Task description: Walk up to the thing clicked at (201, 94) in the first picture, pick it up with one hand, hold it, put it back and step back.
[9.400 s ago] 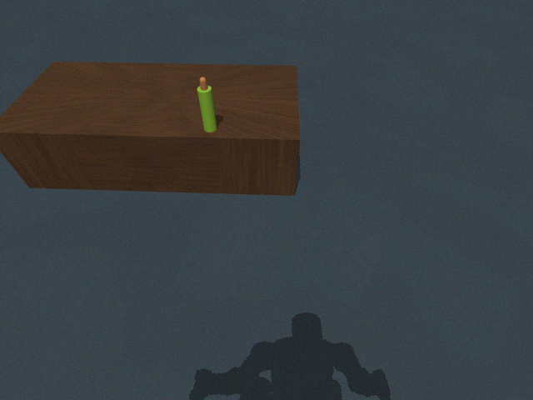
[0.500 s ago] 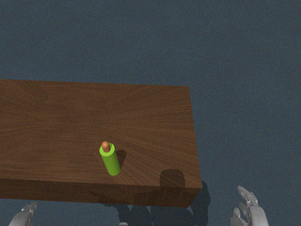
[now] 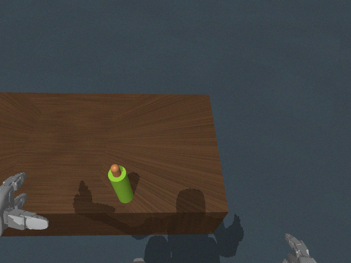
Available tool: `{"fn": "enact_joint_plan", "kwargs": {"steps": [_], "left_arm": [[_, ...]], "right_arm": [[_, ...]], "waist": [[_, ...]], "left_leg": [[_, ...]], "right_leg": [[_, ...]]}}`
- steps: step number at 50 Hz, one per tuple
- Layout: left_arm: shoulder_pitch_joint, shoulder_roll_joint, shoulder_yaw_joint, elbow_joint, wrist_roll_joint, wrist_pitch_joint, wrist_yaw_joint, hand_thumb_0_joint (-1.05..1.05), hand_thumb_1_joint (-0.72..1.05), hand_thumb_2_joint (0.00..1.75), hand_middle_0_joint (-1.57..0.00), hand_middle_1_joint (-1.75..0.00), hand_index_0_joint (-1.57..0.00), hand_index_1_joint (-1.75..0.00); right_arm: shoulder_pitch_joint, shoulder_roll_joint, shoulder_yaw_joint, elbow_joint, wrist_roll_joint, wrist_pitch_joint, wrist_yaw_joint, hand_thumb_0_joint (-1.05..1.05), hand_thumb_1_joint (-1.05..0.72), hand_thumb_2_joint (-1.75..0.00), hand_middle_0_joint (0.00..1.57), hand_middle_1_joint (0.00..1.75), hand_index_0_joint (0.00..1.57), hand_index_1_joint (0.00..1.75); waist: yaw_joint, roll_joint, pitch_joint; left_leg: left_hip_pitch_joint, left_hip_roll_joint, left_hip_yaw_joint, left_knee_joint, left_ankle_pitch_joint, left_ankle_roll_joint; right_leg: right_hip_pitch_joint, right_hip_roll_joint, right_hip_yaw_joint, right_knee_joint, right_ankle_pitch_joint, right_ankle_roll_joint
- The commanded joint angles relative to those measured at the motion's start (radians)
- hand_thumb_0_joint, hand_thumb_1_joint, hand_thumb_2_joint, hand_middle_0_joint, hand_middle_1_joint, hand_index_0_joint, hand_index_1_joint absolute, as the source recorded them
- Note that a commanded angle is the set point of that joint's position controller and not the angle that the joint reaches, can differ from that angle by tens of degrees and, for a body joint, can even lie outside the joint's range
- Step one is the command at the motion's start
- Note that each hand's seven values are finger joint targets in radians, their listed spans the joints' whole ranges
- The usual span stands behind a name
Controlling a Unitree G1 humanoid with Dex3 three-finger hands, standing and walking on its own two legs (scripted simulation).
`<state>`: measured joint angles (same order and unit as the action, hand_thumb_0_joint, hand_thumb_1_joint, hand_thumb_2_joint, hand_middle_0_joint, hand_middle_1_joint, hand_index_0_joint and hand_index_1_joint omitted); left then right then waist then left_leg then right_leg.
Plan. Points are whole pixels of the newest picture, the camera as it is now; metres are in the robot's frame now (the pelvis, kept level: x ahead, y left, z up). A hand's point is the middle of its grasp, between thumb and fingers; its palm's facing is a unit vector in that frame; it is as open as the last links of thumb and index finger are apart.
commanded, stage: go down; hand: left
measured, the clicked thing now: (120, 183) +0.42 +0.18 -0.24
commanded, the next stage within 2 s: none
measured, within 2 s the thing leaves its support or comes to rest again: neither
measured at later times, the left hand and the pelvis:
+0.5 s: hand (22, 189) +0.30 +0.35 -0.01, palm faces +0.13 -0.98 -0.16, open 17.3 cm; pelvis -0.02 +0.00 -0.01, yaw +0 degrees
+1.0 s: hand (19, 175) +0.33 +0.36 +0.00, palm faces +0.13 -0.98 -0.12, open 17.3 cm; pelvis -0.01 +0.01 -0.01, yaw -1 degrees
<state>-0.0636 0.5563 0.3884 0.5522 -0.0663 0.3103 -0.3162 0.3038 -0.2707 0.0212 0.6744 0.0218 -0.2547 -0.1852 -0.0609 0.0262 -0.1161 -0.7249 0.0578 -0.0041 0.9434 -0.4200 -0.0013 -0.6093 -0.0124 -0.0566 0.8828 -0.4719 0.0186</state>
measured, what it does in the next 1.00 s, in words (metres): stands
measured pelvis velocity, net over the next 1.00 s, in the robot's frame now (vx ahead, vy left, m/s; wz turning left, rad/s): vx -0.01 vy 0.01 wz -0.02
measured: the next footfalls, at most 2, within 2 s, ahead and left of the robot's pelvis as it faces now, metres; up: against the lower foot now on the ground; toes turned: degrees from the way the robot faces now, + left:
none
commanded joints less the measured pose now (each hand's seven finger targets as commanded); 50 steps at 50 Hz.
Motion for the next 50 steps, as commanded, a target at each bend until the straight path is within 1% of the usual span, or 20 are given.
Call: {"fn": "enact_joint_plan", "kwargs": {"steps": [1,4,7,8,9,10,11,13,14,16,18,20,21,22,25,27,31,40,48,50], "left_arm": [[-0.121,0.283,0.106,-0.171,-0.003,-0.106,-0.042,0.00,-0.59,0.07,-0.08,-0.05,-0.05,-0.07],[-0.110,0.283,0.114,-0.089,0.004,-0.148,-0.043,0.00,-0.59,0.06,-0.08,-0.03,-0.05,-0.05],[-0.165,0.313,0.130,-0.123,0.010,-0.202,-0.043,0.00,-0.60,0.07,-0.08,-0.01,-0.04,-0.04],[-0.226,0.344,0.140,-0.199,0.011,-0.222,-0.043,0.00,-0.57,0.07,-0.07,-0.01,-0.04,-0.04],[-0.189,0.325,0.129,-0.105,0.015,-0.224,-0.043,0.00,-0.53,0.07,-0.07,-0.01,-0.03,-0.04],[-0.221,0.332,0.134,-0.101,0.013,-0.240,-0.043,0.00,-0.54,0.06,-0.07,0.00,-0.04,-0.03],[-0.306,0.374,0.156,-0.124,0.007,-0.261,-0.043,0.00,-0.53,0.07,-0.07,0.00,-0.04,-0.03],[-0.345,0.420,0.196,-0.060,0.002,-0.296,-0.049,0.00,-0.54,0.06,-0.07,0.00,-0.03,-0.03],[-0.387,0.411,0.176,-0.056,0.002,-0.313,-0.059,0.00,-0.51,0.06,-0.07,-0.01,-0.04,-0.03],[-0.416,0.426,0.183,0.045,0.009,-0.339,-0.076,0.00,-0.50,0.07,-0.06,-0.02,-0.03,-0.04],[-0.456,0.400,0.154,0.124,0.010,-0.354,-0.109,0.00,-0.50,0.07,-0.06,-0.02,-0.03,-0.04],[-0.454,0.414,0.157,0.199,0.011,-0.365,-0.134,0.00,-0.48,0.06,-0.07,-0.02,-0.05,-0.04],[-0.514,0.443,0.159,0.145,0.008,-0.379,-0.147,0.00,-0.49,0.05,-0.07,-0.02,-0.05,-0.03],[-0.442,0.425,0.152,0.289,0.010,-0.369,-0.153,0.00,-0.48,0.06,-0.07,-0.02,-0.05,-0.03],[-0.484,0.445,0.155,0.289,0.001,-0.400,-0.165,0.00,-0.51,0.05,-0.07,-0.02,-0.05,-0.04],[-0.527,0.497,0.194,0.280,-0.007,-0.426,-0.169,0.00,-0.53,0.04,-0.07,-0.02,-0.06,-0.03],[-0.552,0.546,0.233,0.272,-0.012,-0.471,-0.172,0.00,-0.50,0.06,-0.07,-0.02,-0.05,-0.04],[-0.563,0.545,0.223,0.311,-0.014,-0.492,-0.179,0.00,-0.51,0.04,-0.08,-0.02,-0.05,-0.03],[-0.533,0.519,0.216,0.338,-0.022,-0.490,-0.186,0.00,-0.55,0.04,-0.08,-0.02,-0.05,-0.04],[-0.564,0.542,0.222,0.310,-0.021,-0.495,-0.183,0.00,-0.61,0.06,-0.09,-0.04,-0.05,-0.08]], "right_arm": [[0.003,-0.157,-0.070,-0.126,-0.009,-0.041,-0.002,0.00,-0.89,-0.90,0.20,0.30,0.20,0.30],[0.012,-0.162,-0.075,-0.120,-0.013,-0.034,0.004,0.00,-0.89,-0.90,0.20,0.30,0.20,0.30],[0.036,-0.164,-0.084,-0.105,-0.019,-0.035,0.001,0.00,-0.90,-0.90,0.20,0.30,0.20,0.30],[0.044,-0.172,-0.088,-0.106,-0.020,-0.035,0.002,0.00,-0.90,-0.90,0.20,0.30,0.20,0.30],[0.039,-0.171,-0.085,-0.098,-0.019,-0.034,0.001,0.00,-0.89,-0.90,0.20,0.30,0.20,0.30],[0.041,-0.173,-0.084,-0.096,-0.023,-0.036,-0.001,0.00,-0.90,-0.90,0.20,0.30,0.20,0.30],[0.043,-0.179,-0.084,-0.087,-0.022,-0.037,-0.001,0.00,-0.90,-0.90,0.20,0.30,0.20,0.30],[0.048,-0.166,-0.069,-0.073,-0.023,-0.037,-0.006,0.00,-0.90,-0.90,0.20,0.30,0.20,0.30],[0.051,-0.177,-0.077,-0.067,-0.025,-0.035,-0.005,0.00,-0.89,-0.90,0.20,0.30,0.20,0.30],[0.052,-0.176,-0.067,-0.065,-0.029,-0.035,-0.005,0.00,-0.89,-0.90,0.20,0.30,0.20,0.30],[0.060,-0.182,-0.068,-0.061,-0.032,-0.030,-0.002,0.00,-0.89,-0.90,0.20,0.30,0.20,0.30],[0.059,-0.183,-0.062,-0.065,-0.035,-0.026,0.002,0.00,-0.88,-0.90,0.20,0.30,0.20,0.30],[0.070,-0.197,-0.071,-0.064,-0.035,-0.025,0.006,0.00,-0.88,-0.90,0.20,0.30,0.20,0.30],[0.067,-0.179,-0.053,-0.067,-0.035,-0.021,0.006,0.00,-0.88,-0.90,0.20,0.30,0.20,0.30],[0.068,-0.193,-0.056,-0.073,-0.033,-0.016,0.009,0.00,-0.88,-0.89,0.20,0.30,0.20,0.30],[0.076,-0.194,-0.053,-0.073,-0.032,-0.011,0.011,0.00,-0.88,-0.90,0.20,0.30,0.20,0.30],[0.090,-0.199,-0.053,-0.067,-0.034,0.001,0.009,0.00,-0.89,-0.90,0.20,0.30,0.20,0.30],[0.096,-0.205,-0.054,-0.050,-0.036,0.023,0.001,0.00,-0.90,-0.90,0.20,0.30,0.20,0.30],[0.114,-0.205,-0.055,-0.043,-0.035,0.029,0.003,0.00,-0.91,-0.90,0.20,0.30,0.20,0.30],[0.115,-0.203,-0.055,-0.043,-0.035,0.032,0.002,0.00,-0.90,-0.90,0.20,0.30,0.20,0.30]], "waist": [[0.058,0.088,-0.255],[0.039,0.074,-0.202],[0.032,0.099,-0.250],[0.040,0.138,-0.297],[0.028,0.113,-0.237],[0.021,0.103,-0.224],[0.020,0.107,-0.231],[0.014,0.090,-0.220],[0.009,0.097,-0.217],[0.004,0.102,-0.203],[-0.007,0.115,-0.200],[0.008,0.129,-0.202],[0.021,0.174,-0.265],[0.013,0.121,-0.220],[0.013,0.095,-0.220],[0.018,0.092,-0.261],[0.023,0.105,-0.317],[0.016,0.136,-0.296],[0.019,0.119,-0.297],[0.019,0.137,-0.293]], "left_leg": [[0.264,-0.030,-0.031,-0.115,0.381,0.013],[0.246,-0.022,-0.032,-0.116,0.357,0.014],[0.285,-0.022,-0.028,-0.107,0.375,0.016],[0.322,-0.020,-0.031,-0.113,0.385,0.013],[0.301,-0.018,-0.033,-0.121,0.359,0.012],[0.279,-0.019,-0.030,-0.112,0.358,0.017],[0.277,-0.020,-0.030,-0.115,0.320,0.016],[0.251,-0.024,-0.021,-0.107,0.297,0.023],[0.248,-0.026,-0.018,-0.114,0.267,0.021],[0.231,-0.028,-0.017,-0.115,0.231,0.021],[0.237,-0.027,-0.021,-0.120,0.197,0.019],[0.228,-0.028,-0.022,-0.124,0.178,0.014],[0.261,-0.027,-0.022,-0.129,0.184,0.008],[0.223,-0.031,-0.019,-0.118,0.185,0.014],[0.183,-0.030,-0.016,-0.107,0.170,0.015],[0.196,-0.027,-0.020,-0.096,0.191,0.017],[0.233,-0.022,-0.025,-0.083,0.274,0.018],[0.238,-0.022,-0.018,-0.091,0.260,0.015],[0.251,-0.012,-0.033,-0.092,0.326,0.014],[0.250,-0.013,-0.028,-0.092,0.310,0.014]], "right_leg": [[0.031,0.036,-0.007,-0.099,0.319,-0.024],[-0.016,0.040,-0.008,-0.091,0.283,-0.025],[-0.012,0.034,0.001,-0.087,0.300,-0.022],[-0.008,0.034,0.002,-0.086,0.301,-0.026],[-0.024,0.035,0.001,-0.089,0.280,-0.025],[-0.030,0.034,0.005,-0.090,0.291,-0.023],[-0.037,0.034,0.009,-0.094,0.263,-0.025],[-0.024,0.030,0.018,-0.102,0.265,-0.022],[-0.025,0.028,0.021,-0.105,0.245,-0.025],[-0.043,0.026,0.023,-0.102,0.222,-0.029],[-0.073,0.025,0.020,-0.105,0.196,-0.032],[-0.082,0.026,0.015,-0.106,0.179,-0.035],[-0.073,0.026,0.013,-0.101,0.180,-0.041],[-0.074,0.024,0.013,-0.112,0.181,-0.037],[-0.084,0.028,0.014,-0.104,0.175,-0.037],[-0.084,0.029,0.012,-0.095,0.185,-0.035],[-0.076,0.033,0.010,-0.075,0.240,-0.033],[-0.079,0.032,0.019,-0.095,0.233,-0.036],[-0.087,0.038,0.002,-0.086,0.264,-0.038],[-0.090,0.039,0.005,-0.090,0.255,-0.037]]}}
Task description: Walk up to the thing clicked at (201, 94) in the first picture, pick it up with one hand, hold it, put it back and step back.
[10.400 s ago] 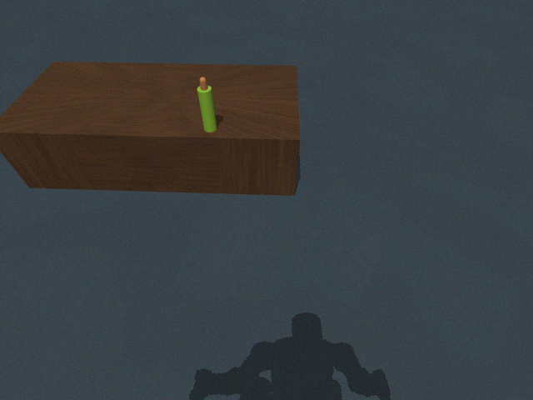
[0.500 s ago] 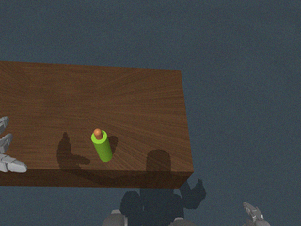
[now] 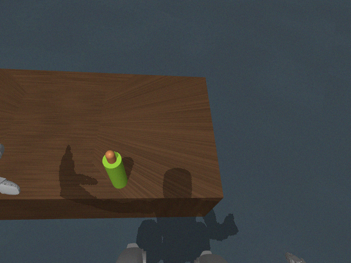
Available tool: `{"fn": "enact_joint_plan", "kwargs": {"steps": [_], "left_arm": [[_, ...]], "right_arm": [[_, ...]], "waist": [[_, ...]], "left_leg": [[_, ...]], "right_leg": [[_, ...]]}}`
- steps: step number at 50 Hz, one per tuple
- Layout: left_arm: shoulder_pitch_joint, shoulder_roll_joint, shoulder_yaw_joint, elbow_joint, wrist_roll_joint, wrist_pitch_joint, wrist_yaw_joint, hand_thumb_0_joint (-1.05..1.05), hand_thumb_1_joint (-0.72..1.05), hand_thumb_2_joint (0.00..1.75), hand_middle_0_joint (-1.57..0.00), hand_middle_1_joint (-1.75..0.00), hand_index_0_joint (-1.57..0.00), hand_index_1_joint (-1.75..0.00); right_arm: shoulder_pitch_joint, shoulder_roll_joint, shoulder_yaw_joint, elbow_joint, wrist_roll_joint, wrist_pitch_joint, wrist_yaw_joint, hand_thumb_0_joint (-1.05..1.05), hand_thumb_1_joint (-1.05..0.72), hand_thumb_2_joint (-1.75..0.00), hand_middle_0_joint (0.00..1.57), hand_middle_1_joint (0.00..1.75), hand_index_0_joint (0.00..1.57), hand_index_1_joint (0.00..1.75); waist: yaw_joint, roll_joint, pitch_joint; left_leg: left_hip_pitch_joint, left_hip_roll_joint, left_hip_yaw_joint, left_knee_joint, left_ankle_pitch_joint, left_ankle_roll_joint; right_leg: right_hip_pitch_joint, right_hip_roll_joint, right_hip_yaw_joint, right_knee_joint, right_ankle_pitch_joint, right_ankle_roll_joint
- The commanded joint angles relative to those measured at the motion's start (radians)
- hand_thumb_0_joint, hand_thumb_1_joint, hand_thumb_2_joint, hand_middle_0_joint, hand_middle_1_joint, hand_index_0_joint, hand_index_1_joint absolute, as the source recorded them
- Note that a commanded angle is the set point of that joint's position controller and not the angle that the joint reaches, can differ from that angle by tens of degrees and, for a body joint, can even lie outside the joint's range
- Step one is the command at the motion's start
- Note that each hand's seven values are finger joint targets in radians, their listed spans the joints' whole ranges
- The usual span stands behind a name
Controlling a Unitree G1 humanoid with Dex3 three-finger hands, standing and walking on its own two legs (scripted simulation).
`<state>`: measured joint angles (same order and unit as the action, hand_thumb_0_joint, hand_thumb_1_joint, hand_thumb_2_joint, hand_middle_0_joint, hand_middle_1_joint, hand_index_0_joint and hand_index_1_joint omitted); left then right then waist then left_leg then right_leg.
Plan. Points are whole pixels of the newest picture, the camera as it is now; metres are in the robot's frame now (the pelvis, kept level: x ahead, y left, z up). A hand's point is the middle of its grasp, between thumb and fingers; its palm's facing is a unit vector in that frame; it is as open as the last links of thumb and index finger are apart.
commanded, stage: go down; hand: left
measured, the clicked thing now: (115, 169) +0.42 +0.18 -0.24
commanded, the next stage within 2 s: none
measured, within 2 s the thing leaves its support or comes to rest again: neither
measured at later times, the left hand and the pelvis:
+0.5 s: hand (2, 157) +0.35 +0.37 +0.01, palm faces +0.16 -0.98 -0.10, open 17.2 cm; pelvis +0.00 +0.00 -0.01, yaw +0 degrees
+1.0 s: hand out of the picture +0.36 +0.38 +0.01, palm faces +0.16 -0.98 -0.09, open 17.3 cm; pelvis +0.01 +0.00 -0.01, yaw +0 degrees
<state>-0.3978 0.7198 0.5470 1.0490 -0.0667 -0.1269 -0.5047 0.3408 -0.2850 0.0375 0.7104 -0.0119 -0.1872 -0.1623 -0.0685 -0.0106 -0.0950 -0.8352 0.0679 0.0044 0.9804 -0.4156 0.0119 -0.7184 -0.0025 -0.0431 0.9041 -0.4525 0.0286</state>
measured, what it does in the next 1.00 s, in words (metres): stands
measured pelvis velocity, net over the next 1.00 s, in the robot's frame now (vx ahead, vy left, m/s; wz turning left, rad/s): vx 0.01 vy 0.00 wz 0.00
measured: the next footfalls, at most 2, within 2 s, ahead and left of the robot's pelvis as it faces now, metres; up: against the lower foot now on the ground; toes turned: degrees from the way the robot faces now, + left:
none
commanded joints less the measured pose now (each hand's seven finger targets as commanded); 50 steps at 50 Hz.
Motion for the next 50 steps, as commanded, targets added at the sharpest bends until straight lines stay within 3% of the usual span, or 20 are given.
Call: {"fn": "enact_joint_plan", "kwargs": {"steps": [1,3,8,10,12,16,18,22,27,33,36,37,38,41,50], "left_arm": [[-0.213,0.358,0.061,-0.164,-0.023,-0.057,0.004,0.00,-0.53,0.05,-0.08,-0.03,-0.05,-0.05],[-0.243,0.367,0.061,-0.189,-0.027,-0.070,0.006,0.00,-0.51,0.05,-0.08,-0.02,-0.05,-0.04],[-0.290,0.380,0.070,-0.203,-0.028,-0.087,0.003,0.00,-0.51,0.05,-0.08,-0.03,-0.05,-0.05],[-0.314,0.389,0.069,-0.200,-0.026,-0.094,-0.002,0.00,-0.48,0.06,-0.07,-0.02,-0.05,-0.04],[-0.301,0.370,0.062,-0.166,-0.027,-0.093,-0.008,0.00,-0.49,0.05,-0.08,-0.03,-0.05,-0.05],[-0.304,0.388,0.069,-0.145,-0.030,-0.098,-0.021,0.00,-0.50,0.05,-0.07,-0.02,-0.05,-0.04],[-0.303,0.409,0.085,-0.140,-0.032,-0.104,-0.021,0.00,-0.48,0.06,-0.07,-0.03,-0.04,-0.04],[-0.302,0.409,0.094,-0.127,-0.043,-0.112,-0.033,0.00,-0.48,0.05,-0.07,-0.02,-0.05,-0.04],[-0.330,0.458,0.120,-0.147,-0.043,-0.126,-0.040,0.00,-0.50,0.06,-0.07,-0.03,-0.04,-0.04],[-0.315,0.481,0.141,-0.118,-0.051,-0.132,-0.060,0.00,-0.49,0.06,-0.07,-0.02,-0.05,-0.04],[-0.327,0.465,0.128,-0.112,-0.054,-0.133,-0.071,0.00,-0.52,0.05,-0.08,-0.03,-0.05,-0.05],[-0.322,0.480,0.133,-0.123,-0.054,-0.137,-0.074,0.00,-0.50,0.05,-0.08,-0.02,-0.05,-0.04],[-0.340,0.485,0.136,-0.120,-0.055,-0.138,-0.076,0.00,-0.52,0.05,-0.07,-0.03,-0.05,-0.05],[-0.335,0.494,0.141,-0.121,-0.056,-0.142,-0.077,0.00,-0.53,0.06,-0.08,-0.03,-0.05,-0.05],[-0.354,0.496,0.150,-0.147,-0.070,-0.149,-0.095,0.00,-0.51,0.05,-0.07,-0.03,-0.05,-0.05]], "right_arm": [[0.074,-0.189,-0.072,-0.079,-0.001,-0.034,-0.021,0.00,-0.90,-0.90,0.20,0.30,0.20,0.30],[0.071,-0.190,-0.073,-0.081,0.000,-0.036,-0.019,0.00,-0.89,-0.90,0.20,0.30,0.20,0.30],[0.076,-0.196,-0.075,-0.074,-0.004,-0.035,-0.021,0.00,-0.90,-0.90,0.20,0.30,0.20,0.30],[0.076,-0.193,-0.070,-0.072,-0.009,-0.035,-0.020,0.00,-0.89,-0.90,0.20,0.30,0.20,0.30],[0.077,-0.197,-0.072,-0.071,-0.008,-0.035,-0.021,0.00,-0.89,-0.90,0.20,0.30,0.20,0.30],[0.077,-0.203,-0.068,-0.073,-0.011,-0.033,-0.018,0.00,-0.89,-0.90,0.20,0.30,0.20,0.30],[0.075,-0.200,-0.065,-0.073,-0.012,-0.033,-0.019,0.00,-0.89,-0.90,0.20,0.30,0.20,0.30],[0.075,-0.204,-0.062,-0.076,-0.012,-0.030,-0.017,0.00,-0.89,-0.90,0.20,0.30,0.20,0.30],[0.069,-0.200,-0.058,-0.080,-0.013,-0.028,-0.019,0.00,-0.89,-0.90,0.20,0.30,0.20,0.30],[0.080,-0.200,-0.051,-0.068,-0.016,-0.024,-0.020,0.00,-0.90,-0.90,0.20,0.30,0.20,0.30],[0.085,-0.207,-0.055,-0.067,-0.016,-0.024,-0.021,0.00,-0.90,-0.90,0.20,0.30,0.20,0.30],[0.080,-0.203,-0.051,-0.065,-0.017,-0.023,-0.021,0.00,-0.90,-0.90,0.20,0.30,0.20,0.30],[0.082,-0.203,-0.051,-0.063,-0.017,-0.023,-0.021,0.00,-0.90,-0.90,0.20,0.30,0.20,0.30],[0.087,-0.204,-0.050,-0.061,-0.018,-0.022,-0.019,0.00,-0.90,-0.90,0.20,0.30,0.20,0.30],[0.086,-0.218,-0.058,-0.059,-0.019,-0.021,-0.015,0.00,-0.90,-0.90,0.20,0.30,0.20,0.30]], "waist": [[0.021,0.167,-0.307],[0.024,0.175,-0.294],[0.012,0.197,-0.335],[0.008,0.204,-0.322],[0.004,0.187,-0.317],[0.009,0.208,-0.322],[0.013,0.206,-0.322],[0.015,0.192,-0.339],[0.013,0.171,-0.347],[0.018,0.193,-0.377],[0.001,0.181,-0.385],[0.012,0.191,-0.371],[0.001,0.191,-0.378],[0.009,0.176,-0.388],[0.014,0.254,-0.408]], "left_leg": [[0.358,-0.018,-0.045,-0.134,0.303,-0.001],[0.350,-0.019,-0.045,-0.142,0.263,-0.003],[0.396,-0.007,-0.063,-0.132,0.331,-0.007],[0.390,-0.008,-0.059,-0.127,0.313,-0.006],[0.375,-0.010,-0.062,-0.129,0.283,-0.005],[0.388,0.001,-0.082,-0.133,0.288,-0.012],[0.358,-0.009,-0.070,-0.123,0.262,-0.009],[0.370,-0.006,-0.074,-0.109,0.309,-0.009],[0.318,-0.024,-0.048,-0.087,0.261,0.002],[0.324,-0.026,-0.050,-0.061,0.333,0.001],[0.341,-0.023,-0.053,-0.050,0.355,0.004],[0.327,-0.026,-0.046,-0.046,0.348,0.005],[0.321,-0.027,-0.048,-0.039,0.344,0.006],[0.312,-0.028,-0.046,-0.031,0.359,0.009],[0.400,-0.008,-0.089,-0.052,0.422,-0.019]], "right_leg": [[0.008,0.033,-0.017,-0.103,0.228,-0.047],[0.010,0.031,-0.012,-0.105,0.203,-0.048],[-0.021,0.034,-0.020,-0.087,0.227,-0.048],[-0.032,0.029,-0.013,-0.093,0.210,-0.048],[-0.033,0.030,-0.015,-0.093,0.199,-0.049],[-0.058,0.032,-0.021,-0.080,0.189,-0.049],[-0.039,0.030,-0.016,-0.082,0.187,-0.050],[-0.059,0.032,-0.020,-0.071,0.197,-0.049],[-0.035,0.028,-0.003,-0.082,0.199,-0.048],[-0.028,0.025,-0.004,-0.065,0.247,-0.046],[-0.050,0.026,-0.005,-0.063,0.259,-0.045],[-0.041,0.024,0.000,-0.068,0.261,-0.044],[-0.041,0.024,0.000,-0.065,0.263,-0.044],[-0.033,0.023,0.002,-0.061,0.283,-0.042],[-0.118,0.032,-0.028,-0.028,0.230,-0.052]]}}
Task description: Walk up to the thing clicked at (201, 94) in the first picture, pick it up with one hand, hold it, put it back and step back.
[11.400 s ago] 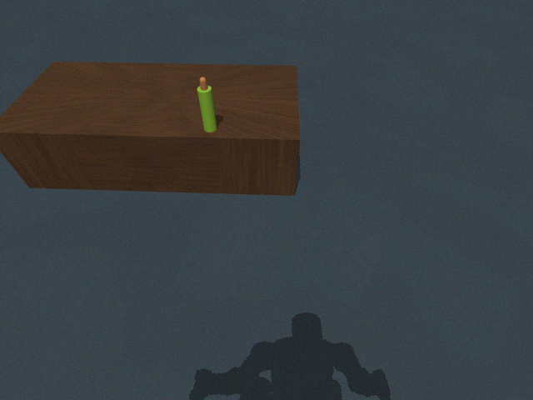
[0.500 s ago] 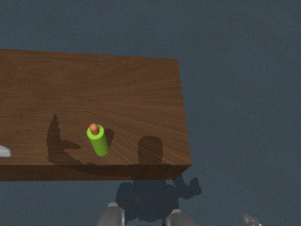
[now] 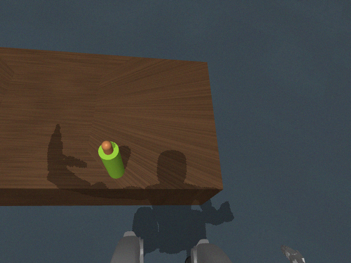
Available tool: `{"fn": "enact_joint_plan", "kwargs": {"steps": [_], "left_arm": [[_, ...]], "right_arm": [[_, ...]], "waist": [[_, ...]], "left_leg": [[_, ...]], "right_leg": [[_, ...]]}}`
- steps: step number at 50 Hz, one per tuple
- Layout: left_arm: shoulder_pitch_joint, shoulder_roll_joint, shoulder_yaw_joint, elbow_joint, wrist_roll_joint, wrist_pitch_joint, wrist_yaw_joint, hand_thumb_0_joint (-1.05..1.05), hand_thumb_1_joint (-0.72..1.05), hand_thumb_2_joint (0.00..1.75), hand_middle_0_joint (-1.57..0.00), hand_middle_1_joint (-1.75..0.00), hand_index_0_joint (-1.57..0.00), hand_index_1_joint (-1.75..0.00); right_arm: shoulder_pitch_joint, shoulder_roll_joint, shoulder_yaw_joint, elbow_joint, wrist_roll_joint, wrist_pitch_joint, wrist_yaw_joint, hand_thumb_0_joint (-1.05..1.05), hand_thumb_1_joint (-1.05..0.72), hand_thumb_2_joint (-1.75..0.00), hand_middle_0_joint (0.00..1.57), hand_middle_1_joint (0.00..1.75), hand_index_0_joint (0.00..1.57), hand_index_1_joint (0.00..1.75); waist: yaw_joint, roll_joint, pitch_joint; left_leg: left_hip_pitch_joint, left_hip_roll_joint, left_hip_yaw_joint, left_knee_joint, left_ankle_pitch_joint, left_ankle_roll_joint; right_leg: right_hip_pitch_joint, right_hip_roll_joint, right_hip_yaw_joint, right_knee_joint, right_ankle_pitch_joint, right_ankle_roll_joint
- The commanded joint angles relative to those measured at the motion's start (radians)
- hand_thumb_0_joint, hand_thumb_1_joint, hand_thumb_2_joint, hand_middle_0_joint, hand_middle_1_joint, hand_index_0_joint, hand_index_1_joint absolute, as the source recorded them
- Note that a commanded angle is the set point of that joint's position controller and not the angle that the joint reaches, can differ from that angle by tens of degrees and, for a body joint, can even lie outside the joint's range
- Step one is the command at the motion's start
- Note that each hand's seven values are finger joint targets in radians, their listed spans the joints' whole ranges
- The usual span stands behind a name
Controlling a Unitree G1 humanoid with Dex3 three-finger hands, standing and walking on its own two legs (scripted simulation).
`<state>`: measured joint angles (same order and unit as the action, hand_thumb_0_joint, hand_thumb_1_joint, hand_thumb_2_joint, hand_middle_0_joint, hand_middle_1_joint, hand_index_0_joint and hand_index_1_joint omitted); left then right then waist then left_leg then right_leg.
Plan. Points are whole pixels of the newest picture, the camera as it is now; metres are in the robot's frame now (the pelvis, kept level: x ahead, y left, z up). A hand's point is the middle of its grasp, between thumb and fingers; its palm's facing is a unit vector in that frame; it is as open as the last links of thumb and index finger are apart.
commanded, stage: go down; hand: left
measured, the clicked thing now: (112, 159) +0.42 +0.18 -0.22
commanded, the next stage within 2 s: none
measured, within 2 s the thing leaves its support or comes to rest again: neither
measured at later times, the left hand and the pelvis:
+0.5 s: hand out of the picture +0.35 +0.38 +0.02, palm faces +0.17 -0.98 -0.06, open 17.3 cm; pelvis -0.01 +0.00 +0.00, yaw +0 degrees
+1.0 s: hand out of the picture +0.35 +0.38 +0.01, palm faces +0.15 -0.99 -0.04, open 17.2 cm; pelvis -0.01 +0.00 -0.01, yaw +0 degrees
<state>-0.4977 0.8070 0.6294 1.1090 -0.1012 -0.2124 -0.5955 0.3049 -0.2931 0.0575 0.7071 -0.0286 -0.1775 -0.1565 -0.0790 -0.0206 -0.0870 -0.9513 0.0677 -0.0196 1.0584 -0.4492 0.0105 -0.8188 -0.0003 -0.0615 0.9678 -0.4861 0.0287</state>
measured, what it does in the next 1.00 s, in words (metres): stands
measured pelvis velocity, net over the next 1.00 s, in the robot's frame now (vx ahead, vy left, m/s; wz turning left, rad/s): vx -0.01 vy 0.00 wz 0.00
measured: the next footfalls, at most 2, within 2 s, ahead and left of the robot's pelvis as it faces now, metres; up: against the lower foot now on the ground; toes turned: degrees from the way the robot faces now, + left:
none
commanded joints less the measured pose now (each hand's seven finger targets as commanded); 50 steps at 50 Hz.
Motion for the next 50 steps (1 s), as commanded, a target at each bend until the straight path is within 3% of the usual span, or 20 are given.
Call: {"fn": "enact_joint_plan", "kwargs": {"steps": [1,4,6,11,13,19,21,22,27,28,29,32,33,41,42,44,47,49,50], "left_arm": [[-0.245,0.376,0.051,-0.199,-0.039,-0.060,-0.008,0.00,-0.50,0.06,-0.07,-0.02,-0.04,-0.04],[-0.223,0.379,0.059,-0.185,-0.042,-0.056,-0.009,0.00,-0.50,0.06,-0.07,-0.03,-0.05,-0.05],[-0.205,0.366,0.058,-0.159,-0.044,-0.055,-0.009,0.00,-0.52,0.06,-0.07,-0.04,-0.05,-0.06],[-0.210,0.363,0.059,-0.188,-0.047,-0.068,-0.009,0.00,-0.52,0.06,-0.07,-0.04,-0.05,-0.06],[-0.229,0.389,0.077,-0.214,-0.050,-0.079,-0.011,0.00,-0.52,0.06,-0.07,-0.04,-0.05,-0.06],[-0.239,0.389,0.088,-0.215,-0.059,-0.094,-0.013,0.00,-0.51,0.05,-0.07,-0.03,-0.05,-0.05],[-0.226,0.397,0.091,-0.216,-0.060,-0.097,-0.011,0.00,-0.51,0.04,-0.07,-0.03,-0.05,-0.05],[-0.238,0.391,0.087,-0.229,-0.062,-0.100,-0.019,0.00,-0.52,0.03,-0.08,-0.03,-0.06,-0.05],[-0.220,0.352,0.065,-0.187,-0.071,-0.096,-0.029,0.00,-0.50,0.04,-0.07,-0.03,-0.05,-0.04],[-0.235,0.388,0.086,-0.201,-0.070,-0.102,-0.029,0.00,-0.53,0.03,-0.08,-0.03,-0.06,-0.05],[-0.217,0.365,0.076,-0.188,-0.077,-0.102,-0.035,0.00,-0.53,0.03,-0.08,-0.03,-0.06,-0.04],[-0.204,0.386,0.093,-0.197,-0.082,-0.113,-0.041,0.00,-0.51,0.03,-0.08,-0.03,-0.06,-0.04],[-0.210,0.364,0.078,-0.197,-0.086,-0.114,-0.045,0.00,-0.49,0.03,-0.07,-0.02,-0.05,-0.03],[-0.209,0.391,0.111,-0.241,-0.095,-0.132,-0.050,0.00,-0.48,0.04,-0.08,-0.02,-0.05,-0.04],[-0.213,0.374,0.100,-0.220,-0.093,-0.130,-0.052,0.00,-0.48,0.04,-0.07,-0.02,-0.05,-0.04],[-0.181,0.372,0.111,-0.205,-0.095,-0.131,-0.052,0.00,-0.48,0.05,-0.07,-0.03,-0.05,-0.04],[-0.215,0.373,0.106,-0.247,-0.098,-0.139,-0.057,0.00,-0.46,0.05,-0.07,-0.02,-0.04,-0.03],[-0.211,0.356,0.098,-0.221,-0.099,-0.137,-0.059,0.00,-0.46,0.05,-0.07,-0.02,-0.04,-0.04],[-0.198,0.359,0.105,-0.216,-0.103,-0.137,-0.059,0.00,-0.47,0.05,-0.07,-0.02,-0.04,-0.03]], "right_arm": [[0.118,-0.208,-0.078,-0.057,-0.002,-0.033,-0.020,0.00,-0.90,-0.90,0.20,0.30,0.20,0.30],[0.125,-0.207,-0.074,-0.054,-0.002,-0.030,-0.022,0.00,-0.90,-0.90,0.20,0.30,0.20,0.30],[0.115,-0.201,-0.071,-0.058,-0.001,-0.030,-0.023,0.00,-0.90,-0.90,0.20,0.30,0.20,0.30],[0.106,-0.199,-0.073,-0.065,-0.002,-0.030,-0.018,0.00,-0.90,-0.90,0.20,0.30,0.20,0.30],[0.105,-0.193,-0.068,-0.063,-0.002,-0.030,-0.018,0.00,-0.90,-0.90,0.20,0.30,0.20,0.30],[0.098,-0.195,-0.070,-0.059,-0.002,-0.031,-0.022,0.00,-0.91,-0.90,0.20,0.30,0.20,0.30],[0.088,-0.196,-0.070,-0.063,0.001,-0.033,-0.022,0.00,-0.91,-0.90,0.20,0.30,0.20,0.30],[0.095,-0.198,-0.072,-0.056,-0.001,-0.032,-0.021,0.00,-0.91,-0.90,0.20,0.30,0.20,0.30],[0.076,-0.194,-0.067,-0.069,0.003,-0.035,-0.024,0.00,-0.90,-0.90,0.20,0.30,0.20,0.30],[0.082,-0.196,-0.065,-0.066,0.000,-0.035,-0.023,0.00,-0.90,-0.90,0.20,0.30,0.20,0.30],[0.081,-0.194,-0.063,-0.068,0.000,-0.035,-0.023,0.00,-0.91,-0.90,0.20,0.30,0.20,0.30],[0.078,-0.200,-0.064,-0.066,0.002,-0.036,-0.025,0.00,-0.90,-0.90,0.20,0.30,0.20,0.30],[0.084,-0.201,-0.064,-0.064,0.001,-0.037,-0.025,0.00,-0.90,-0.90,0.20,0.30,0.20,0.30],[0.088,-0.204,-0.065,-0.049,-0.005,-0.037,-0.025,0.00,-0.91,-0.90,0.20,0.30,0.20,0.30],[0.092,-0.199,-0.064,-0.046,-0.006,-0.035,-0.026,0.00,-0.91,-0.90,0.20,0.30,0.20,0.30],[0.078,-0.194,-0.062,-0.049,-0.003,-0.036,-0.024,0.00,-0.91,-0.90,0.20,0.30,0.20,0.30],[0.082,-0.200,-0.068,-0.047,-0.005,-0.034,-0.020,0.00,-0.91,-0.90,0.20,0.30,0.20,0.30],[0.085,-0.199,-0.064,-0.045,-0.007,-0.037,-0.021,0.00,-0.91,-0.90,0.20,0.30,0.20,0.30],[0.085,-0.199,-0.063,-0.045,-0.006,-0.037,-0.020,0.00,-0.91,-0.90,0.20,0.30,0.20,0.30]], "waist": [[0.019,0.253,-0.429],[0.018,0.223,-0.422],[0.021,0.188,-0.385],[0.029,0.186,-0.389],[0.030,0.213,-0.407],[0.018,0.194,-0.404],[0.030,0.209,-0.379],[0.026,0.233,-0.407],[0.013,0.198,-0.352],[0.022,0.214,-0.370],[0.018,0.209,-0.380],[0.027,0.222,-0.389],[0.019,0.218,-0.407],[0.034,0.232,-0.451],[0.027,0.219,-0.442],[0.040,0.226,-0.423],[0.038,0.258,-0.446],[0.025,0.230,-0.445],[0.033,0.217,-0.443]], "left_leg": [[0.534,-0.004,-0.069,-0.126,0.479,-0.017],[0.510,-0.012,-0.060,-0.114,0.484,-0.010],[0.458,-0.017,-0.052,-0.111,0.435,-0.003],[0.437,-0.021,-0.046,-0.109,0.412,0.000],[0.447,-0.023,-0.043,-0.104,0.414,-0.001],[0.418,-0.028,-0.039,-0.100,0.344,0.004],[0.411,-0.028,-0.041,-0.119,0.309,0.000],[0.441,-0.022,-0.051,-0.116,0.345,-0.004],[0.378,-0.027,-0.043,-0.116,0.247,0.000],[0.373,-0.026,-0.048,-0.109,0.256,-0.001],[0.383,-0.027,-0.045,-0.100,0.276,0.000],[0.399,-0.024,-0.053,-0.099,0.303,-0.005],[0.421,-0.021,-0.057,-0.090,0.336,-0.006],[0.451,-0.022,-0.064,-0.058,0.450,-0.008],[0.437,-0.024,-0.061,-0.052,0.439,-0.005],[0.418,-0.026,-0.060,-0.057,0.413,-0.008],[0.456,-0.018,-0.073,-0.061,0.435,-0.015],[0.443,-0.018,-0.072,-0.050,0.446,-0.012],[0.431,-0.021,-0.066,-0.047,0.445,-0.008]], "right_leg": [[-0.029,0.031,-0.012,-0.091,0.268,-0.050],[-0.001,0.030,-0.009,-0.097,0.295,-0.048],[0.010,0.028,-0.002,-0.101,0.284,-0.046],[0.010,0.023,0.003,-0.096,0.280,-0.047],[0.016,0.023,0.005,-0.093,0.287,-0.045],[0.021,0.023,0.011,-0.098,0.261,-0.045],[0.012,0.021,0.012,-0.092,0.225,-0.049],[-0.003,0.023,0.004,-0.084,0.234,-0.050],[-0.016,0.025,0.010,-0.091,0.188,-0.050],[-0.023,0.025,0.006,-0.082,0.187,-0.051],[-0.018,0.023,0.007,-0.083,0.202,-0.050],[-0.035,0.026,0.002,-0.067,0.209,-0.050],[-0.045,0.027,-0.001,-0.063,0.222,-0.049],[-0.058,0.022,-0.003,-0.041,0.271,-0.048],[-0.056,0.024,0.000,-0.044,0.273,-0.047],[-0.060,0.023,0.000,-0.039,0.257,-0.047],[-0.090,0.024,-0.007,-0.026,0.241,-0.051],[-0.086,0.026,-0.009,-0.024,0.259,-0.049],[-0.073,0.024,-0.004,-0.030,0.268,-0.047]]}}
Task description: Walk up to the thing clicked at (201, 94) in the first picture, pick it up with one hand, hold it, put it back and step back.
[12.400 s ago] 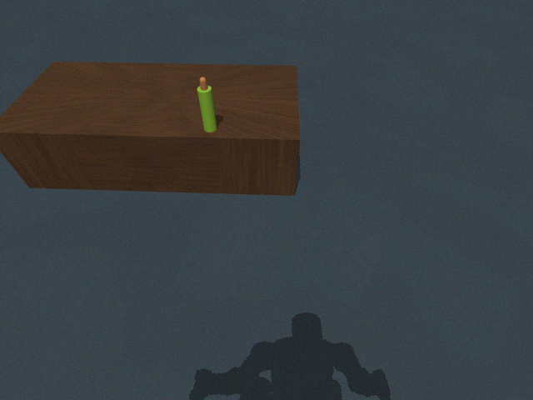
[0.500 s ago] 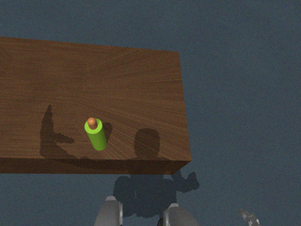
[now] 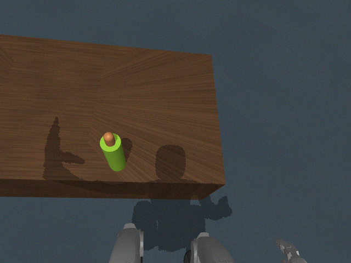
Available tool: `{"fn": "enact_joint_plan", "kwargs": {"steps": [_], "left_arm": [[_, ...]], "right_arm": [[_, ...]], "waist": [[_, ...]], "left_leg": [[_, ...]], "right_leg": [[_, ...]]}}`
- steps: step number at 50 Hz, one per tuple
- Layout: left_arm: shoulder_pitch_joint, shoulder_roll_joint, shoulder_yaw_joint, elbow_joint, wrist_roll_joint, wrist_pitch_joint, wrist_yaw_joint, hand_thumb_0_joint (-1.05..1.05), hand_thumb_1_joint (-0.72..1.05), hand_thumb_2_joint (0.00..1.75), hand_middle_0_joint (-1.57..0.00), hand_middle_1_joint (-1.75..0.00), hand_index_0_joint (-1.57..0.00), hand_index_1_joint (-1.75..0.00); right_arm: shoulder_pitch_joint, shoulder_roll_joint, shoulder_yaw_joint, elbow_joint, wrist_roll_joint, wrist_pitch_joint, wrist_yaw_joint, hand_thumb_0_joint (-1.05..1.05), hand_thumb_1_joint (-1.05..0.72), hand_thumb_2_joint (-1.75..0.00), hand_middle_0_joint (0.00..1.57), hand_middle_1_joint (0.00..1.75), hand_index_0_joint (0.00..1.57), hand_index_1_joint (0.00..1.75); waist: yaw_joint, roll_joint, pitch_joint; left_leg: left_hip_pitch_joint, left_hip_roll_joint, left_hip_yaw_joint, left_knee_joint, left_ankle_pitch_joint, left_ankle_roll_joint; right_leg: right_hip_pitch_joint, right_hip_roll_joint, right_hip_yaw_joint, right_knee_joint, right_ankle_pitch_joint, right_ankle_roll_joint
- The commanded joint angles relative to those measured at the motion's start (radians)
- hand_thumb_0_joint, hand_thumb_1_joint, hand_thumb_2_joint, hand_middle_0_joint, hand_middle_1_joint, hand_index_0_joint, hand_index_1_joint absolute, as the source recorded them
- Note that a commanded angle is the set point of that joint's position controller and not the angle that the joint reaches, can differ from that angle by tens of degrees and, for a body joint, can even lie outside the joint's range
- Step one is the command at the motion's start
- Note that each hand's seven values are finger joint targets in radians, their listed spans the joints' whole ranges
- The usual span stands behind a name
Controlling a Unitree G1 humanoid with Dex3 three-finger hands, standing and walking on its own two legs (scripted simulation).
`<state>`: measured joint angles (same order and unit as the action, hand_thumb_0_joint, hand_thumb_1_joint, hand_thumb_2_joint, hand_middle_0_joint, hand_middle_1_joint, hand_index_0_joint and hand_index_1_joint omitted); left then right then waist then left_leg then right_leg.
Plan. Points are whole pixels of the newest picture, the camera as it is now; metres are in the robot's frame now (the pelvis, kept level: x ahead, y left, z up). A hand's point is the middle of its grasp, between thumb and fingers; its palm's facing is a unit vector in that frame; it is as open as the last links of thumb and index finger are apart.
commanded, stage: go down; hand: left
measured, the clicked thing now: (113, 151) +0.42 +0.17 -0.21
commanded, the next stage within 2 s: approach in 1.90 s
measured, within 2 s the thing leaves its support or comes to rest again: neither
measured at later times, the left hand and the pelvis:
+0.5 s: hand out of the picture +0.36 +0.38 +0.03, palm faces +0.14 -0.99 -0.03, open 17.1 cm; pelvis -0.01 +0.00 -0.01, yaw +0 degrees
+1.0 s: hand out of the picture +0.36 +0.38 +0.03, palm faces +0.14 -0.99 +0.00, open 17.0 cm; pelvis +0.00 +0.00 -0.01, yaw +0 degrees
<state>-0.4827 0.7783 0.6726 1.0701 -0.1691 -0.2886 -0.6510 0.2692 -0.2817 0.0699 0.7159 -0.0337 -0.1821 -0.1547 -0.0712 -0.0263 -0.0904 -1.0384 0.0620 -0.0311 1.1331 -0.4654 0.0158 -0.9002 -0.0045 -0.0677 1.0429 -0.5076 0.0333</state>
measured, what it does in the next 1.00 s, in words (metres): stands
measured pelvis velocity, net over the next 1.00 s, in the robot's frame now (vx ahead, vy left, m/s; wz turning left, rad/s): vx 0.00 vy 0.00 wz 0.00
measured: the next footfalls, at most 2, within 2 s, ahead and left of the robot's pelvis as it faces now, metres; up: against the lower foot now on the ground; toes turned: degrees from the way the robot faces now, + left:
none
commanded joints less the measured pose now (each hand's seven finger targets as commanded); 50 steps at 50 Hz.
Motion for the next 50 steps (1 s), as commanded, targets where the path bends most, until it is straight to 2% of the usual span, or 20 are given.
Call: {"fn": "enact_joint_plan", "kwargs": {"steps": [1,5,8,11,16,18,20,22,26,27,29,30,32,35,37,38,43,46,49,50], "left_arm": [[-0.227,0.384,0.057,-0.183,-0.035,-0.063,-0.006,0.00,-0.48,0.05,-0.07,-0.02,-0.05,-0.04],[-0.261,0.397,0.055,-0.202,-0.033,-0.063,-0.003,0.00,-0.47,0.04,-0.07,-0.03,-0.05,-0.04],[-0.266,0.412,0.069,-0.185,-0.033,-0.066,-0.004,0.00,-0.45,0.04,-0.06,-0.01,-0.04,-0.02],[-0.287,0.405,0.054,-0.201,-0.038,-0.066,-0.007,0.00,-0.45,0.04,-0.06,-0.02,-0.04,-0.03],[-0.275,0.435,0.070,-0.153,-0.035,-0.059,-0.012,0.00,-0.47,0.04,-0.07,-0.02,-0.05,-0.03],[-0.298,0.408,0.050,-0.159,-0.038,-0.062,-0.022,0.00,-0.45,0.04,-0.06,-0.02,-0.05,-0.03],[-0.287,0.428,0.067,-0.177,-0.040,-0.063,-0.023,0.00,-0.44,0.03,-0.07,-0.01,-0.05,-0.02],[-0.304,0.430,0.064,-0.181,-0.044,-0.063,-0.028,0.00,-0.43,0.03,-0.07,-0.01,-0.05,-0.02],[-0.315,0.416,0.060,-0.194,-0.055,-0.061,-0.034,0.00,-0.45,0.03,-0.07,-0.01,-0.05,-0.02],[-0.321,0.440,0.079,-0.193,-0.053,-0.063,-0.033,0.00,-0.45,0.03,-0.06,-0.02,-0.05,-0.03],[-0.316,0.450,0.081,-0.183,-0.050,-0.057,-0.032,0.00,-0.44,0.03,-0.07,-0.02,-0.05,-0.03],[-0.298,0.460,0.090,-0.182,-0.050,-0.058,-0.030,0.00,-0.43,0.04,-0.06,-0.01,-0.04,-0.03],[-0.285,0.441,0.083,-0.168,-0.053,-0.055,-0.030,0.00,-0.43,0.03,-0.06,-0.01,-0.04,-0.02],[-0.238,0.435,0.095,-0.161,-0.061,-0.056,-0.037,0.00,-0.42,0.03,-0.06,-0.01,-0.04,-0.02],[-0.235,0.421,0.089,-0.172,-0.069,-0.053,-0.041,0.00,-0.41,0.02,-0.06,-0.01,-0.05,-0.01],[-0.257,0.434,0.090,-0.210,-0.070,-0.059,-0.042,0.00,-0.40,0.03,-0.06,-0.01,-0.04,-0.02],[-0.231,0.379,0.083,-0.186,-0.095,-0.069,-0.059,0.00,-0.38,0.03,-0.06,-0.01,-0.04,-0.01],[-0.280,0.413,0.091,-0.229,-0.095,-0.081,-0.061,0.00,-0.38,0.02,-0.06,-0.01,-0.04,-0.01],[-0.263,0.399,0.084,-0.209,-0.096,-0.083,-0.061,0.00,-0.38,0.03,-0.06,-0.01,-0.04,-0.02],[-0.280,0.430,0.098,-0.227,-0.092,-0.088,-0.060,0.00,-0.38,0.03,-0.06,-0.01,-0.04,-0.01]], "right_arm": [[0.117,-0.209,-0.075,-0.054,-0.001,-0.033,-0.023,0.00,-0.91,-0.90,0.20,0.30,0.20,0.30],[0.122,-0.214,-0.082,-0.060,0.001,-0.033,-0.023,0.00,-0.91,-0.90,0.20,0.30,0.20,0.30],[0.111,-0.212,-0.076,-0.057,0.001,-0.035,-0.025,0.00,-0.91,-0.90,0.20,0.30,0.20,0.30],[0.110,-0.214,-0.076,-0.063,0.004,-0.037,-0.027,0.00,-0.91,-0.90,0.20,0.30,0.20,0.30],[0.117,-0.212,-0.062,-0.067,0.001,-0.037,-0.027,0.00,-0.91,-0.90,0.20,0.30,0.20,0.30],[0.106,-0.211,-0.064,-0.070,0.001,-0.039,-0.027,0.00,-0.90,-0.90,0.20,0.30,0.20,0.30],[0.110,-0.216,-0.067,-0.073,0.004,-0.041,-0.029,0.00,-0.91,-0.90,0.20,0.30,0.20,0.30],[0.120,-0.219,-0.065,-0.074,0.001,-0.042,-0.030,0.00,-0.91,-0.90,0.20,0.30,0.20,0.30],[0.124,-0.223,-0.064,-0.071,0.002,-0.043,-0.032,0.00,-0.91,-0.90,0.20,0.30,0.20,0.30],[0.121,-0.222,-0.063,-0.066,0.002,-0.041,-0.034,0.00,-0.91,-0.90,0.20,0.30,0.20,0.30],[0.125,-0.220,-0.061,-0.063,0.002,-0.042,-0.037,0.00,-0.91,-0.90,0.20,0.30,0.20,0.30],[0.118,-0.218,-0.058,-0.071,0.003,-0.042,-0.035,0.00,-0.91,-0.90,0.20,0.30,0.20,0.30],[0.124,-0.216,-0.060,-0.070,0.002,-0.040,-0.037,0.00,-0.91,-0.90,0.20,0.30,0.20,0.30],[0.104,-0.209,-0.058,-0.077,0.006,-0.039,-0.038,0.00,-0.91,-0.90,0.20,0.30,0.20,0.30],[0.106,-0.214,-0.063,-0.079,0.011,-0.040,-0.039,0.00,-0.91,-0.90,0.20,0.30,0.20,0.30],[0.105,-0.214,-0.062,-0.081,0.009,-0.040,-0.038,0.00,-0.91,-0.90,0.20,0.30,0.20,0.30],[0.107,-0.208,-0.060,-0.071,0.010,-0.044,-0.045,0.00,-0.91,-0.90,0.20,0.30,0.20,0.30],[0.103,-0.208,-0.066,-0.062,0.010,-0.049,-0.047,0.00,-0.91,-0.90,0.20,0.30,0.20,0.30],[0.109,-0.210,-0.063,-0.058,0.010,-0.048,-0.047,0.00,-0.91,-0.90,0.20,0.30,0.20,0.30],[0.104,-0.206,-0.059,-0.055,0.008,-0.048,-0.048,0.00,-0.91,-0.90,0.20,0.30,0.20,0.30]], "waist": [[0.016,0.219,-0.436],[0.017,0.226,-0.424],[0.017,0.233,-0.421],[0.018,0.247,-0.411],[0.019,0.224,-0.404],[0.012,0.236,-0.391],[0.025,0.248,-0.404],[0.012,0.235,-0.437],[0.009,0.247,-0.447],[0.017,0.253,-0.446],[0.015,0.241,-0.454],[0.027,0.248,-0.436],[0.020,0.224,-0.432],[0.037,0.233,-0.408],[0.029,0.228,-0.409],[0.032,0.250,-0.417],[0.008,0.182,-0.424],[0.019,0.236,-0.427],[0.013,0.197,-0.427],[0.022,0.218,-0.435]], "left_leg": [[0.510,-0.016,-0.055,-0.121,0.446,-0.013],[0.492,-0.019,-0.052,-0.140,0.349,-0.011],[0.497,-0.010,-0.065,-0.145,0.335,-0.018],[0.486,-0.012,-0.062,-0.158,0.271,-0.017],[0.453,-0.018,-0.055,-0.139,0.305,-0.012],[0.437,-0.015,-0.060,-0.140,0.270,-0.014],[0.450,-0.015,-0.062,-0.153,0.246,-0.017],[0.464,-0.020,-0.050,-0.134,0.279,-0.012],[0.500,-0.014,-0.065,-0.134,0.330,-0.018],[0.491,-0.014,-0.068,-0.133,0.326,-0.020],[0.487,-0.017,-0.063,-0.123,0.338,-0.017],[0.478,-0.020,-0.060,-0.131,0.321,-0.018],[0.460,-0.024,-0.050,-0.125,0.302,-0.011],[0.430,-0.024,-0.052,-0.135,0.273,-0.014],[0.447,-0.020,-0.058,-0.143,0.266,-0.017],[0.444,-0.023,-0.055,-0.141,0.269,-0.017],[0.450,-0.025,-0.048,-0.107,0.343,-0.007],[0.453,-0.027,-0.051,-0.112,0.312,-0.012],[0.447,-0.030,-0.046,-0.109,0.330,-0.007],[0.441,-0.032,-0.044,-0.102,0.330,-0.008]], "right_leg": [[0.009,0.028,0.003,-0.101,0.285,-0.051],[0.009,0.029,0.006,-0.110,0.232,-0.054],[-0.024,0.034,-0.005,-0.095,0.208,-0.053],[-0.022,0.035,0.001,-0.101,0.175,-0.054],[-0.009,0.031,0.002,-0.102,0.201,-0.054],[-0.036,0.033,0.001,-0.091,0.179,-0.055],[-0.034,0.033,0.001,-0.091,0.161,-0.056],[-0.010,0.030,0.005,-0.101,0.194,-0.053],[-0.038,0.033,-0.005,-0.089,0.204,-0.055],[-0.044,0.034,-0.006,-0.086,0.198,-0.055],[-0.028,0.035,-0.004,-0.090,0.215,-0.054],[-0.026,0.035,-0.003,-0.088,0.201,-0.056],[-0.007,0.035,0.003,-0.100,0.205,-0.055],[-0.018,0.038,-0.001,-0.093,0.186,-0.056],[-0.025,0.040,-0.004,-0.093,0.174,-0.056],[-0.019,0.036,0.001,-0.094,0.178,-0.058],[0.002,0.034,0.008,-0.099,0.244,-0.050],[-0.017,0.032,0.011,-0.089,0.214,-0.054],[0.009,0.030,0.016,-0.096,0.240,-0.052],[0.009,0.028,0.019,-0.092,0.241,-0.051]]}}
